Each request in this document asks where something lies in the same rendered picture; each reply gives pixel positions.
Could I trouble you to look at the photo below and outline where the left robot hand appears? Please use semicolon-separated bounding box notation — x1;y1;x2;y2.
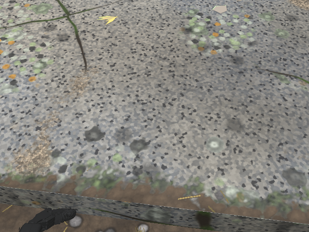
18;208;76;232

